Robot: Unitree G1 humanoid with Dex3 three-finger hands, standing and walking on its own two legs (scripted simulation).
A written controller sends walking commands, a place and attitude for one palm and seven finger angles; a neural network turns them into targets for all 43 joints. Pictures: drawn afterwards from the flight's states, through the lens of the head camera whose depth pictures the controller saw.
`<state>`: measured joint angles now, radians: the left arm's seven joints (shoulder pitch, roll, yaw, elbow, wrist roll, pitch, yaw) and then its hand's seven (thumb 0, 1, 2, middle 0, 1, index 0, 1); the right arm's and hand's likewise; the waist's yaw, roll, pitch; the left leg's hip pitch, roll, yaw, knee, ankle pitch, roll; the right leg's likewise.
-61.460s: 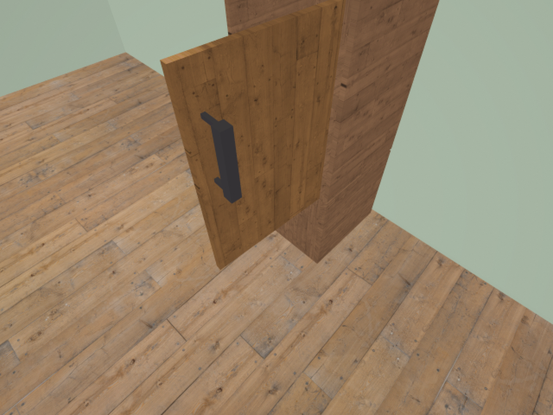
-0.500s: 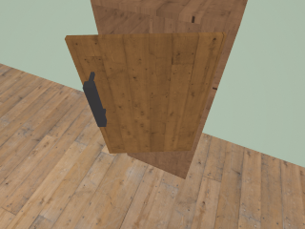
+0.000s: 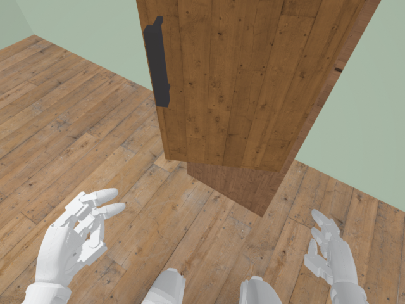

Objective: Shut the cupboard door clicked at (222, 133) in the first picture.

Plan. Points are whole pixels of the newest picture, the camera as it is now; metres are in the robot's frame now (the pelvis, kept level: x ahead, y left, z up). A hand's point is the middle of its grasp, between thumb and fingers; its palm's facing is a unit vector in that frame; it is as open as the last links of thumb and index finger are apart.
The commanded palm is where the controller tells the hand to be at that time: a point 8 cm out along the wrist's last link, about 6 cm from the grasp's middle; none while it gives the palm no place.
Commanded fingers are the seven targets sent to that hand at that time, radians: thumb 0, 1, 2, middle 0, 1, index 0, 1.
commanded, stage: raise the hand and make a fist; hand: left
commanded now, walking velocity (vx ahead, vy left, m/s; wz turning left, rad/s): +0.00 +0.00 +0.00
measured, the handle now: (161, 64) +0.55 +0.17 +0.16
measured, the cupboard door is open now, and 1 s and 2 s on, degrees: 26 26 26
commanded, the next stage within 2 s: bring the fist close to the handle in 1.40 s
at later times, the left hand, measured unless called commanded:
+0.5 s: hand (97, 203) +0.24 +0.20 +0.11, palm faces +0.00 -1.00 -0.05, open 3.5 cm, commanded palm +0.21 +0.25 +0.12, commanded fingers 0.00 0.90 0.90 -1.13 -1.32 -1.13 -1.32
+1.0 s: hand (101, 168) +0.28 +0.19 +0.16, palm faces +0.01 -1.00 -0.07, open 3.1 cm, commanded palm +0.25 +0.24 +0.17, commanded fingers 0.00 0.90 0.90 -1.30 -1.50 -1.30 -1.50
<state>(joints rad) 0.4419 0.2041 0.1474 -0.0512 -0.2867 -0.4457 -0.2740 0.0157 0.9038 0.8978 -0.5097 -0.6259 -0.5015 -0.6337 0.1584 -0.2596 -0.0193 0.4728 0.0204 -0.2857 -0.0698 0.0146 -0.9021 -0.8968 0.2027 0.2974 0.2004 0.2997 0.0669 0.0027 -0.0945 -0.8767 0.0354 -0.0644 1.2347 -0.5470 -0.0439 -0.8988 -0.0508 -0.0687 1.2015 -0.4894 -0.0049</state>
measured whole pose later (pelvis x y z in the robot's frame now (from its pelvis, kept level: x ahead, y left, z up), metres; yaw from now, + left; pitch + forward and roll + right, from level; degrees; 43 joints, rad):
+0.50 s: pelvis +0.03 +0.03 +0.04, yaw +0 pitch +9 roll -2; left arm 0.45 0.23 0.13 -0.19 -0.26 -0.28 -0.19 0.01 0.90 0.90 -0.96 -1.12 -0.96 -1.13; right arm 0.30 -0.26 0.02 0.51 0.01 -0.24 -0.06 0.02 -0.90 -0.90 0.21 0.30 0.20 0.30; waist 0.00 0.03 -0.09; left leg -0.71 0.02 -0.03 1.05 -0.51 -0.01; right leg -0.72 -0.06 -0.04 0.99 -0.43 0.03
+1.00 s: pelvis +0.05 +0.00 +0.06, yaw +0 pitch +6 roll -1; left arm 0.34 0.25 0.20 -0.16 -0.30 -0.16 -0.26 0.01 0.90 0.90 -1.29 -1.48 -1.29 -1.49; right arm 0.28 -0.25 0.05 0.52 0.03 -0.21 -0.07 0.02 -0.90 -0.90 0.21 0.30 0.20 0.30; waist 0.03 0.05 -0.07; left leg -0.51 0.04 -0.05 0.88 -0.47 -0.04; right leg -0.53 -0.04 -0.07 0.85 -0.42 0.01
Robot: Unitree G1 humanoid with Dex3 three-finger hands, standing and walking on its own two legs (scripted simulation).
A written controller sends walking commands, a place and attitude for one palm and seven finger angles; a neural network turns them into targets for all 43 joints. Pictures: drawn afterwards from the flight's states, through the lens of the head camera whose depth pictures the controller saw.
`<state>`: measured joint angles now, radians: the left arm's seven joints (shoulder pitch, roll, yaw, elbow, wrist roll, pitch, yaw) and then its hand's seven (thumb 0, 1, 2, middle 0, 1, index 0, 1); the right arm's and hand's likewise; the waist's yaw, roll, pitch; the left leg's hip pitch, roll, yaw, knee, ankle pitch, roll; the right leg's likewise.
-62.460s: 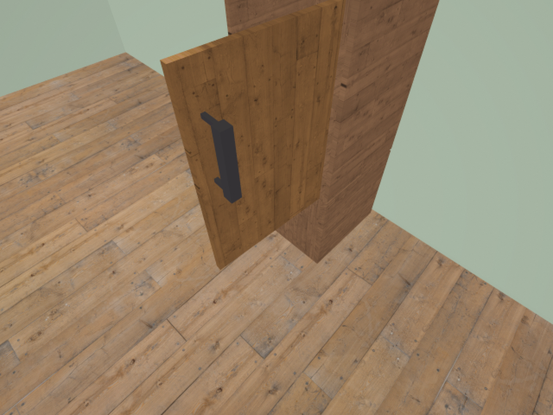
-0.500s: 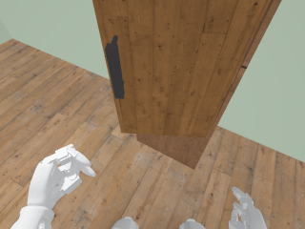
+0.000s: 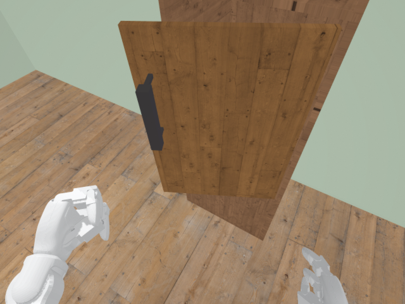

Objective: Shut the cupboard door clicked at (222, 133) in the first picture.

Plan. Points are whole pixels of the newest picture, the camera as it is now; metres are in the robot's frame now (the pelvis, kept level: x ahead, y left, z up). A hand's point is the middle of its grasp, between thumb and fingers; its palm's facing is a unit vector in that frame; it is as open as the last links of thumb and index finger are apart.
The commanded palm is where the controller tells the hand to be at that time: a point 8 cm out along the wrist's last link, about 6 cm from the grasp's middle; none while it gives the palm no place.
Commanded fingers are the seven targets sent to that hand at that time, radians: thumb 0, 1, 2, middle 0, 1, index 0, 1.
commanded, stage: raise the hand and make a fist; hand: left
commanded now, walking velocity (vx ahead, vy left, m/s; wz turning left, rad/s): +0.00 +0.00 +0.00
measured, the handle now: (153, 113) +0.50 +0.16 +0.10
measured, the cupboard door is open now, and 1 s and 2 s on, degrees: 26 26 26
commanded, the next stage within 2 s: bring the fist close to the handle in 0.40 s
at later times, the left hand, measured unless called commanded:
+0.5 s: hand (99, 225) +0.22 +0.19 +0.10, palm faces +0.01 -1.00 -0.04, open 3.1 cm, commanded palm +0.20 +0.24 +0.10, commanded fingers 0.00 0.90 0.90 -1.30 -1.50 -1.30 -1.50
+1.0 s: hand (134, 182) +0.30 +0.15 +0.10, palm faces -0.02 -1.00 -0.03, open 3.1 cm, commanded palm +0.29 +0.21 +0.10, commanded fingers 0.00 0.90 0.90 -1.30 -1.50 -1.30 -1.50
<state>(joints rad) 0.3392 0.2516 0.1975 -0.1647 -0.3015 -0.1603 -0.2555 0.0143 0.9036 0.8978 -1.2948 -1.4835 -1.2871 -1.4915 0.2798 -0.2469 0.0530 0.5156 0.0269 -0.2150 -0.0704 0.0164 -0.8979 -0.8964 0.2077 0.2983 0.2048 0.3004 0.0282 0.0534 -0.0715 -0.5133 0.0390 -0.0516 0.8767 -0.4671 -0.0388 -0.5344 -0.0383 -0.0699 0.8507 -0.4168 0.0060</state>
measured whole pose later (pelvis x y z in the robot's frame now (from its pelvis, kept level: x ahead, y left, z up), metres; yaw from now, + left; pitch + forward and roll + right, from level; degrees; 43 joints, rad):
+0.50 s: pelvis -0.01 +0.00 +0.01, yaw -1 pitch +4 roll -1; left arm 0.32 0.24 0.19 -0.12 -0.30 -0.18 -0.26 0.01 0.90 0.90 -1.31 -1.50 -1.30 -1.50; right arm 0.27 -0.25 0.04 0.53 0.03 -0.24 -0.07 0.02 -0.90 -0.90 0.21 0.30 0.20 0.30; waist 0.03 0.04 -0.05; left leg -0.47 0.03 -0.03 0.83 -0.44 -0.03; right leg -0.50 -0.04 -0.05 0.81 -0.38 0.01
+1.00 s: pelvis -0.01 +0.00 +0.01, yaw -1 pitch +5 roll +0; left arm -0.03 0.19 0.13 0.14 -0.21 -0.13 -0.14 0.01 0.90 0.90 -1.30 -1.50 -1.30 -1.50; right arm 0.27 -0.24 0.05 0.59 0.02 -0.19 -0.05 0.02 -0.90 -0.90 0.21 0.30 0.20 0.30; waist 0.00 0.04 -0.05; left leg -0.46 0.03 -0.01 0.78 -0.41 -0.03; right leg -0.51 -0.05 -0.03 0.79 -0.37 0.01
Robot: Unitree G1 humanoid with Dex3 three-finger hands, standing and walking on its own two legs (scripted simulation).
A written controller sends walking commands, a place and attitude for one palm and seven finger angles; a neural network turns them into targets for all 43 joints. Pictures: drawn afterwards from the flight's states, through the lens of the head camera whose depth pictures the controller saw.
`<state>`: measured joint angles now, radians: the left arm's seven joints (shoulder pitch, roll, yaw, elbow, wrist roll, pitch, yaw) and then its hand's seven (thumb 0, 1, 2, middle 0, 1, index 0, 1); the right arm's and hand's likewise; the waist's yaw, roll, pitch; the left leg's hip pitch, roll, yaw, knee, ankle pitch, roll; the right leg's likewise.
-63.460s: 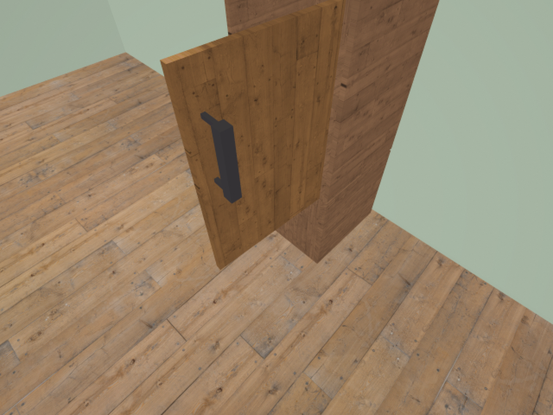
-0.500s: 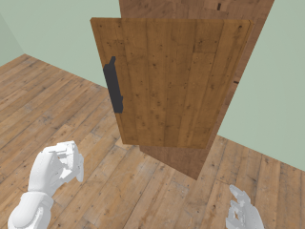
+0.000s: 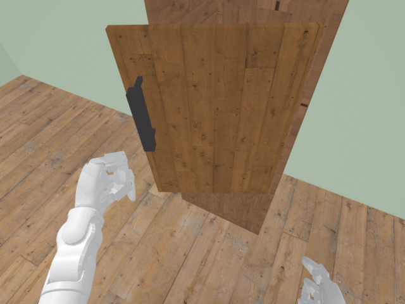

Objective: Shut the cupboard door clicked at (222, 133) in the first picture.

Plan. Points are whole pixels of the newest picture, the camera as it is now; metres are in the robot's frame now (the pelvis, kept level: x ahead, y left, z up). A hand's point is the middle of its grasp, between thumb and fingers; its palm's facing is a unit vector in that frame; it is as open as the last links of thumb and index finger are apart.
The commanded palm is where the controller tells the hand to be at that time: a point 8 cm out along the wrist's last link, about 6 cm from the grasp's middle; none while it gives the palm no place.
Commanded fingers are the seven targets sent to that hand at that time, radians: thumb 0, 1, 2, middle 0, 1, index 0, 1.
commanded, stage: bring the fist close to the handle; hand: left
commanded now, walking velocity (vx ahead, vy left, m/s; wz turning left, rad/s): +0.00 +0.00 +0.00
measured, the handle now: (144, 115) +0.50 +0.17 +0.09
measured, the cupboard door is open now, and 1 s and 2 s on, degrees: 26 26 14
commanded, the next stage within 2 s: push the door shut along its arc in 0.90 s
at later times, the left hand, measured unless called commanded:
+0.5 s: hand (152, 145) +0.40 +0.13 +0.10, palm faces +0.01 -1.00 -0.01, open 3.1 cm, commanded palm +0.38 +0.18 +0.09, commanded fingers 0.00 0.90 0.90 -1.30 -1.50 -1.30 -1.50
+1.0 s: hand (153, 145) +0.40 +0.13 +0.09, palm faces +0.01 -1.00 +0.00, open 3.1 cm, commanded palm +0.38 +0.18 +0.09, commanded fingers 0.00 0.90 0.90 -1.30 -1.50 -1.30 -1.50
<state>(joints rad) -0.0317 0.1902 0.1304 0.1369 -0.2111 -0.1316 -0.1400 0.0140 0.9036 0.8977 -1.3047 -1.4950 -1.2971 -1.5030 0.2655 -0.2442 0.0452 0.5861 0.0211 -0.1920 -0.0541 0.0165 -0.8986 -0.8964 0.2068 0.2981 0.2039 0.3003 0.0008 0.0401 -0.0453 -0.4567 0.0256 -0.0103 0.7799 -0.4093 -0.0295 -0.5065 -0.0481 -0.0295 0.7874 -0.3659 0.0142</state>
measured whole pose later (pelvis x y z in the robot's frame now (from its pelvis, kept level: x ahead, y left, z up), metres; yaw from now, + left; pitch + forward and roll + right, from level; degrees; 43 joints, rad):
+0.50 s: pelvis +0.00 -0.01 +0.00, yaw -1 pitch +8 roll +1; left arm -0.49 0.21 0.18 0.65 -0.17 -0.23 -0.10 0.01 0.90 0.90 -1.31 -1.50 -1.30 -1.50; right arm 0.27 -0.26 0.02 0.64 0.02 -0.10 -0.05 0.01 -0.90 -0.90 0.21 0.30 0.20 0.30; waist -0.04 0.03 -0.05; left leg -0.51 0.04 -0.01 0.77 -0.39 -0.04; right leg -0.57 -0.03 -0.03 0.79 -0.35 0.00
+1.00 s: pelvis -0.01 +0.00 +0.00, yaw -1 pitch +8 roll +0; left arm -0.53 0.19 0.19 0.74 -0.15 -0.28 -0.07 0.01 0.90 0.90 -1.31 -1.50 -1.30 -1.50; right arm 0.29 -0.25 0.01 0.64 0.02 -0.06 -0.03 0.01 -0.90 -0.90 0.21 0.30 0.20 0.30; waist -0.05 0.02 -0.05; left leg -0.53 0.04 0.01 0.78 -0.38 -0.03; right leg -0.59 -0.04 -0.01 0.78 -0.33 0.01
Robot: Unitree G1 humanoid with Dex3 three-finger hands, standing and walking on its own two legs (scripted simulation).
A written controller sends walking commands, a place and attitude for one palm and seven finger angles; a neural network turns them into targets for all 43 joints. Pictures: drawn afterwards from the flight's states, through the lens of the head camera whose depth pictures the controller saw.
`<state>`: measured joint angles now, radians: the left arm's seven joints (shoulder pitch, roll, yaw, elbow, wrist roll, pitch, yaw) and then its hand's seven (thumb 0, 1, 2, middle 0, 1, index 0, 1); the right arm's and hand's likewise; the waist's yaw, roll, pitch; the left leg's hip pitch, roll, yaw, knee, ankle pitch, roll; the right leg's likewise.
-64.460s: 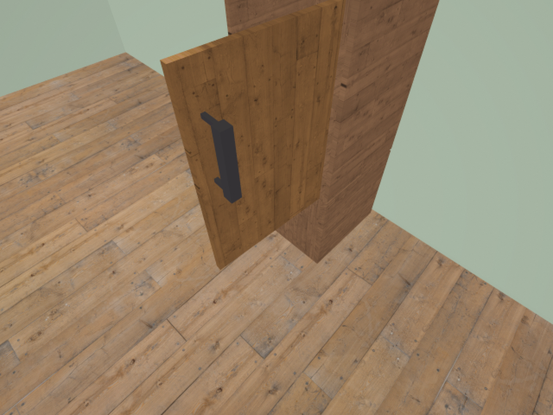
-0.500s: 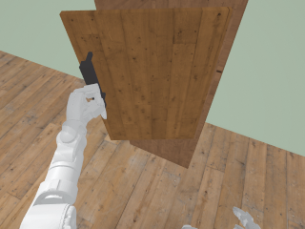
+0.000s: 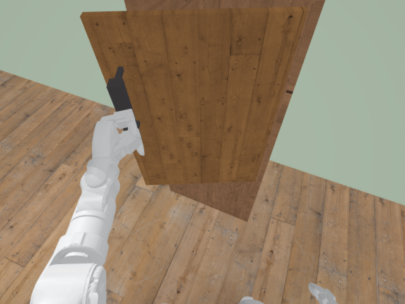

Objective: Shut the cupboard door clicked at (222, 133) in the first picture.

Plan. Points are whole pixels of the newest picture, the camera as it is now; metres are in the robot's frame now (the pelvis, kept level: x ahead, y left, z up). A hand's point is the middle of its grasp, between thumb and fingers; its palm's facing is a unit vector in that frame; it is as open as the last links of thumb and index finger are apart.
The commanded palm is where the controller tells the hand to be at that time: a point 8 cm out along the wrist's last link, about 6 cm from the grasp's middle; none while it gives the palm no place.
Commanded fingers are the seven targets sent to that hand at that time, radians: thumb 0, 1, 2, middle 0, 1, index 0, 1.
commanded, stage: push the door shut along its arc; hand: left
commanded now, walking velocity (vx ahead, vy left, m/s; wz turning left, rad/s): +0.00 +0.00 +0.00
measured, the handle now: (128, 108) +0.51 +0.18 +0.09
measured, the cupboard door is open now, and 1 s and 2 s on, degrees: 26 14 1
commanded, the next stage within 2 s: pull the fist back off the door in 1.76 s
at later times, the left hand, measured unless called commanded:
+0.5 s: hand (142, 121) +0.46 +0.14 +0.10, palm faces -0.08 -1.00 -0.03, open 3.1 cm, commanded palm +0.46 +0.18 +0.10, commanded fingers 0.00 0.90 0.90 -1.30 -1.50 -1.30 -1.50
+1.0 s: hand (164, 99) +0.53 +0.10 +0.10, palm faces -0.22 -0.97 -0.02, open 3.1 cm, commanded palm +0.52 +0.16 +0.10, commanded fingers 0.00 0.90 0.90 -1.30 -1.50 -1.30 -1.50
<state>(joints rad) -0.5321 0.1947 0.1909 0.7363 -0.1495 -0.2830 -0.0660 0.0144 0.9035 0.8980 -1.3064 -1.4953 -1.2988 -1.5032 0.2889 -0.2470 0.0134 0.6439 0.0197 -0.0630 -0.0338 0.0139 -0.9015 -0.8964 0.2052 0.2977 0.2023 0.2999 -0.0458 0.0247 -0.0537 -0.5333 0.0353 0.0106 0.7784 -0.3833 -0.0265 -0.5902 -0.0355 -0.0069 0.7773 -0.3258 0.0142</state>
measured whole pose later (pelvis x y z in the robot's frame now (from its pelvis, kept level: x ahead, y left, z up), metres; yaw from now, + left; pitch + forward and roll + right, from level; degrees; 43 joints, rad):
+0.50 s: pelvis -0.01 +0.00 -0.01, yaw +1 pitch +12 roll +0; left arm -0.86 0.33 0.21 1.09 -0.15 -0.33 -0.20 0.01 0.90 0.90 -1.31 -1.50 -1.32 -1.50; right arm 0.34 -0.28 0.01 0.68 0.02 -0.07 -0.03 0.01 -0.90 -0.90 0.21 0.30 0.20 0.30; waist -0.10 0.02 -0.05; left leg -0.69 0.03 -0.01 0.86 -0.39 -0.03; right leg -0.73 -0.04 -0.03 0.85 -0.34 0.01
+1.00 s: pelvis -0.01 +0.00 -0.03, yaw -1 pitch +19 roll -1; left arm -1.11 0.47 0.31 1.26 -0.09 -0.28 -0.30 0.01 0.90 0.90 -1.30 -1.50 -1.30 -1.50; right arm 0.40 -0.29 0.03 0.65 0.00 -0.06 -0.02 0.01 -0.90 -0.90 0.21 0.30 0.20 0.30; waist -0.22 0.04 -0.06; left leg -0.85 0.05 0.00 0.94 -0.42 -0.02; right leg -0.89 -0.02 -0.01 0.90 -0.34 0.02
